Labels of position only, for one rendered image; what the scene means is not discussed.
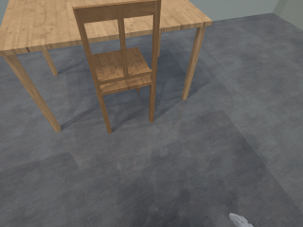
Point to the table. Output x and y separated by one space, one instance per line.
39 25

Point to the right robot hand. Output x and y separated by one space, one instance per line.
239 221

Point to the chair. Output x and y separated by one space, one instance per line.
124 69

